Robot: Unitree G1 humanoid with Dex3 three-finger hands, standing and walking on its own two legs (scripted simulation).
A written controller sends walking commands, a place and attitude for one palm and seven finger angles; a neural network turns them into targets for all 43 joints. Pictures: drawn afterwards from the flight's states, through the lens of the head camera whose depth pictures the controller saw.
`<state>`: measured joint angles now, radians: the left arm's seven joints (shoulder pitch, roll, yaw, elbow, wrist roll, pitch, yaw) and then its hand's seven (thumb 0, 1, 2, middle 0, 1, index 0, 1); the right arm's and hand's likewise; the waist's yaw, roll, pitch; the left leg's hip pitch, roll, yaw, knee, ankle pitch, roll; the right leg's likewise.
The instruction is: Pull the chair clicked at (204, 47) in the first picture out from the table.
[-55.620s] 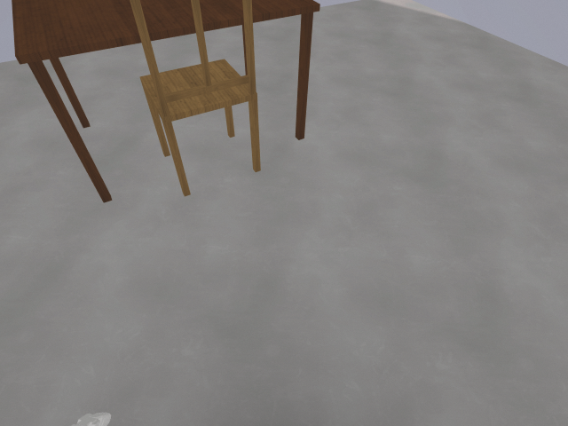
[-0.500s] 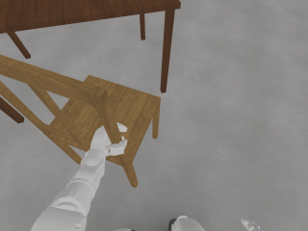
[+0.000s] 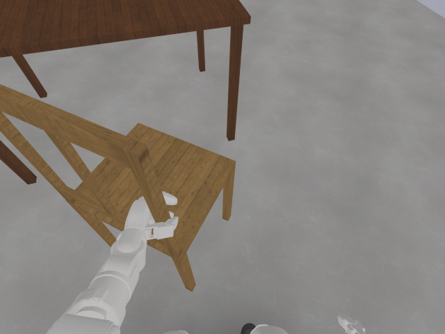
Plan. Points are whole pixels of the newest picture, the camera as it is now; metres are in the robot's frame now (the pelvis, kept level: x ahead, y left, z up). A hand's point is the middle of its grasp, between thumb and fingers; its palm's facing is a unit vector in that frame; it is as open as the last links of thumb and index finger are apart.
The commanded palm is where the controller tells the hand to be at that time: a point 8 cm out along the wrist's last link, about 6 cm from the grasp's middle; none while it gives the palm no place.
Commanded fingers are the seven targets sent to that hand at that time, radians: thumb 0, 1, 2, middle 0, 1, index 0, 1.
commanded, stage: stop walking, hand still on the chair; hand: left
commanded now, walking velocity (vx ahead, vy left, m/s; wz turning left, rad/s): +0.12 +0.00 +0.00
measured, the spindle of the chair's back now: (88, 179) +0.43 +0.31 -0.05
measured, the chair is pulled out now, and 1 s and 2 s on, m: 0.52 0.55 0.55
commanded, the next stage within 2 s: open the thumb and straighten the fingers in 0.80 s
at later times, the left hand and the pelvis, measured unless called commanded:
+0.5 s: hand (169, 233) +0.31 +0.12 -0.06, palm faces -0.01 -0.99 -0.12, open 6.4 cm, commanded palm +0.29 +0.17 -0.05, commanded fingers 0.00 0.90 0.90 -0.50 -1.45 -0.50 -1.45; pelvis +0.06 +0.00 +0.01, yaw +1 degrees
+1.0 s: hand (168, 232) +0.31 +0.12 -0.06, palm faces -0.02 -0.99 -0.10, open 6.5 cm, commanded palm +0.29 +0.17 -0.04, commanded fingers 0.00 0.17 0.55 -0.50 -1.45 -0.50 -1.45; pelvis +0.07 +0.00 +0.00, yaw +2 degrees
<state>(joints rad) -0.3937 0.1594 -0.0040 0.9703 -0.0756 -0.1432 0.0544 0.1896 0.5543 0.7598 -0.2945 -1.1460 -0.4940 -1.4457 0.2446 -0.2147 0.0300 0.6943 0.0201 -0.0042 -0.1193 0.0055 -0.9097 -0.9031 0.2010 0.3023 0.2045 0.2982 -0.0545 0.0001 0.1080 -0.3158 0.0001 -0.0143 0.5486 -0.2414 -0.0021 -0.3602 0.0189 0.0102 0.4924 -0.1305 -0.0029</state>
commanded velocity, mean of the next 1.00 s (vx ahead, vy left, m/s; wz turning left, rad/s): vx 0.01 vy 0.01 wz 0.00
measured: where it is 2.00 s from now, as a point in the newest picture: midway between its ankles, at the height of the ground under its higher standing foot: outside the picture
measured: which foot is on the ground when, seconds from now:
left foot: down 0.00-1.00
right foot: down 0.00-1.00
